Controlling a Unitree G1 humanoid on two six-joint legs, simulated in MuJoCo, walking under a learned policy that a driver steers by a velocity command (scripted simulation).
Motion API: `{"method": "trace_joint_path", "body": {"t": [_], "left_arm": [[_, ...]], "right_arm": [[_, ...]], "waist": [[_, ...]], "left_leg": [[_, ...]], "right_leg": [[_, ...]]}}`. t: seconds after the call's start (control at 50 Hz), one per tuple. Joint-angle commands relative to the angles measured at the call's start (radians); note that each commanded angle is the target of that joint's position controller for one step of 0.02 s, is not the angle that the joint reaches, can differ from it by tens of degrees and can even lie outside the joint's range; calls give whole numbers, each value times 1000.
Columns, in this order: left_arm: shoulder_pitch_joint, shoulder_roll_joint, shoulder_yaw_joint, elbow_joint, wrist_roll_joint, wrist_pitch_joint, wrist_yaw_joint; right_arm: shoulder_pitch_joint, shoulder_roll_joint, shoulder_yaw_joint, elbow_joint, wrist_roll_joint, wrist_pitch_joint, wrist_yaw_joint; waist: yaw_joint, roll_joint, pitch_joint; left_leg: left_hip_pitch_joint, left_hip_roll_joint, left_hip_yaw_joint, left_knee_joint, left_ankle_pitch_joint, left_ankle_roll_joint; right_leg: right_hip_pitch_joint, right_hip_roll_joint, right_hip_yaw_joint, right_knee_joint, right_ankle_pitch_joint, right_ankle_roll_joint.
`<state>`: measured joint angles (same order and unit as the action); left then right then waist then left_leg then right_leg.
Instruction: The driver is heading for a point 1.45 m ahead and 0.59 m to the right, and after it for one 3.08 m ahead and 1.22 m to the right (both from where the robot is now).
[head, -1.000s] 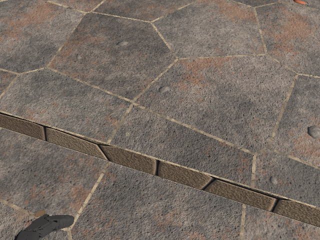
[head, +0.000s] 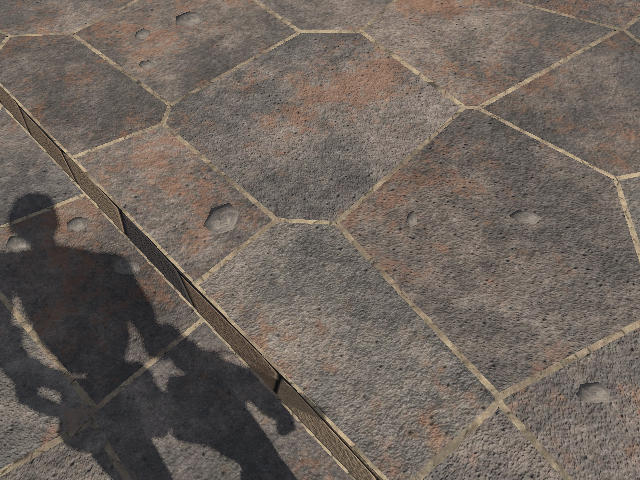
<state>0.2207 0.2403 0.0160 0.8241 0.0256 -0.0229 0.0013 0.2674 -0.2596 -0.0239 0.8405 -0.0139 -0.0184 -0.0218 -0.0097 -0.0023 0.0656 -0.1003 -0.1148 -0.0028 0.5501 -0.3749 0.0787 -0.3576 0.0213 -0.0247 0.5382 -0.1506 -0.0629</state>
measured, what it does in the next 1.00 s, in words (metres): steps on the spot, turning right: left foot, then right foot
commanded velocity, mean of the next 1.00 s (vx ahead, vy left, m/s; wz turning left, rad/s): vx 0.02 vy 0.00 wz -0.51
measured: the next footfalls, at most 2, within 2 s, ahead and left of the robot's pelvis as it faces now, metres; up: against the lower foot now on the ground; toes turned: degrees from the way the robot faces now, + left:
left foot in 0.44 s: +0.11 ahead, +0.14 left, +0.00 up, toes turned -21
right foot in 0.88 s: +0.00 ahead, -0.09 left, +0.00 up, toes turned -33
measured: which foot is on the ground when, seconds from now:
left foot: down 0.00-0.00, up 0.02-0.42, down 0.44-0.88, up 0.90-1.00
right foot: down 0.00-0.44, up 0.46-0.86, down 0.88-1.00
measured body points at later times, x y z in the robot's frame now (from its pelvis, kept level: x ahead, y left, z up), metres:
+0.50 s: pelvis +0.03 +0.04 +0.01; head +0.06 +0.05 +0.46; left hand +0.26 +0.29 -0.10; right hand +0.07 -0.27 -0.09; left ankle +0.07 +0.16 -0.73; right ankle +0.05 -0.08 -0.70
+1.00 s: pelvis +0.02 +0.02 +0.01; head +0.04 -0.03 +0.46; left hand +0.32 +0.16 -0.07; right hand -0.04 -0.31 -0.11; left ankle +0.06 +0.16 -0.66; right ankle -0.03 -0.06 -0.73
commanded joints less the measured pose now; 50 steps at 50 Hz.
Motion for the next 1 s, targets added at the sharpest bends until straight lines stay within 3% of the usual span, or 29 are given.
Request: {"method": "trace_joint_path", "body": {"t": [0.02,0.04,0.08,0.12,0.14,0.18,0.22,0.34,0.4,0.42,0.44,0.46,0.48,0.5,0.52,0.54,0.56,0.6,0.66,0.74,0.82,0.86,0.88,0.9,0.92,0.94,0.96,0.98,1.0], "left_arm": [[160,206,57,-13,-29,-1,3],[128,195,58,-20,-36,6,-4],[31,169,60,-31,-23,31,5],[3,163,63,-31,-16,46,10],[-70,198,77,-94,-36,23,17],[-53,206,84,-81,-39,7,31],[-35,214,91,-73,-38,10,41],[-81,229,102,-97,-38,35,42],[-126,226,100,-114,-52,46,40],[-115,210,95,-115,-56,49,41],[-75,164,83,-114,-51,50,40],[-82,155,86,-146,-56,40,38],[-64,242,109,-131,-39,30,37],[-33,272,124,-105,-43,35,33],[-7,247,122,-80,-41,47,36],[0,229,118,-76,-37,56,38],[-11,206,111,-83,-40,59,34],[-81,179,97,-119,-54,55,27],[-144,165,82,-163,-52,48,18],[-147,152,66,-187,-49,49,-1],[-123,169,74,-193,-51,61,-19],[-65,174,84,-175,-48,62,-24],[-17,217,102,-164,-45,61,-14],[33,342,132,-174,-37,61,8],[39,334,122,-193,-3,39,0],[12,296,114,-192,-2,17,-7],[-48,272,110,-190,-14,6,-2],[-97,251,106,-195,-31,6,4],[-124,239,100,-200,-42,9,10]], "right_arm": [[83,-96,-25,-57,-5,14,-14],[72,-102,-23,-49,-22,26,-10],[17,-106,-30,-46,-18,38,-7],[6,-103,-28,-47,-19,50,-5],[-68,-126,-51,-72,30,50,-23],[-98,-114,-51,-79,28,45,-45],[-119,-104,-54,-83,23,37,-50],[-123,-111,-61,-73,31,8,-29],[-61,-125,-68,-51,37,-11,-13],[-35,-149,-77,-41,35,-13,-10],[-21,-207,-89,-44,17,-10,-14],[-81,-283,-100,-62,-20,0,-16],[-143,-224,-85,-97,-43,-5,-17],[-208,-171,-69,-118,-29,-8,-24],[-237,-151,-63,-127,-9,-9,-27],[-235,-145,-58,-128,6,-8,-31],[-221,-145,-53,-124,10,-5,-36],[-169,-150,-50,-111,4,5,-45],[-119,-186,-59,-99,-1,15,-50],[-138,-227,-74,-105,6,25,-36],[-142,-244,-85,-104,26,27,-22],[-148,-229,-85,-96,42,25,-21],[-87,-195,-78,-75,34,18,-16],[-102,-117,-51,-123,-25,12,-7],[-193,-136,-54,-157,-21,6,-12],[-204,-179,-68,-154,1,10,-14],[-199,-186,-73,-150,15,13,-15],[-185,-185,-76,-134,11,18,-24],[-180,-194,-80,-134,3,22,-30]], "waist": [[24,-208,-252],[12,-120,-189],[-12,-71,-64],[-16,-97,-68],[-2,-87,-101],[16,-101,-121],[30,-118,-114],[34,-148,-120],[-12,-157,-124],[-23,-134,-127],[-1,10,-151],[36,273,-104],[36,216,-93],[65,143,-86],[71,115,-77],[59,113,-72],[47,116,-60],[7,133,-55],[-34,141,-91],[-38,157,-115],[-21,173,-121],[23,146,-127],[33,49,-158],[18,-262,-193],[75,-233,-236],[73,-117,-220],[38,-102,-170],[18,-75,-146],[6,-87,-134]], "left_leg": [[-247,-7,-14,500,-250,-56],[-273,29,-62,569,-257,-64],[-310,71,-65,546,-156,-81],[-285,70,-41,464,-90,-102],[-315,68,-82,430,-100,-132],[-333,76,-107,342,-64,-157],[-341,74,-113,274,-33,-169],[-233,54,-102,100,17,-164],[-118,52,-77,-127,133,-127],[-38,89,-86,-215,191,-103],[65,263,-238,-275,185,-38],[3,446,-489,-320,286,119],[-70,505,-506,-313,346,184],[-83,450,-397,-287,367,150],[-66,384,-302,-268,354,108],[-40,362,-258,-257,362,95],[-37,347,-215,-252,410,100],[15,334,-158,-256,463,122],[119,369,-134,-243,561,149],[79,396,-67,-230,634,155],[77,425,-43,-177,660,135],[24,392,15,-74,598,68],[-87,339,82,63,460,-8],[-419,221,162,375,-88,-118],[-539,110,21,577,-337,-153],[-541,141,-53,655,-290,-149],[-550,159,-67,637,-194,-140],[-555,166,-71,594,-126,-143],[-531,162,-73,573,-75,-151]], "right_leg": [[361,-403,531,-129,965,-304],[284,-372,492,-167,765,-298],[144,-258,383,-232,416,-220],[114,-179,333,-254,249,-168],[143,-202,395,-281,94,-162],[176,-197,430,-293,-62,-156],[180,-186,448,-296,-134,-150],[131,-148,494,-274,-114,-125],[114,-116,508,-218,-50,-90],[68,-79,486,-177,-87,-54],[-42,-2,386,3,-269,-1],[-213,152,177,220,-437,56],[-206,68,201,444,-445,96],[-193,57,200,536,-379,107],[-207,53,182,591,-321,125],[-239,44,175,644,-276,142],[-253,36,157,669,-256,157],[-285,13,106,607,-217,180],[-275,-31,73,474,-219,204],[-123,-55,8,302,-239,180],[-20,-40,-32,120,-214,123],[116,-11,-54,-101,-37,62],[279,-34,26,-186,141,18],[505,-298,377,-144,628,-107],[443,-443,543,-153,739,-311],[406,-392,464,-172,641,-303],[365,-321,382,-178,526,-240],[337,-273,346,-181,433,-189],[299,-254,332,-187,417,-172]]}}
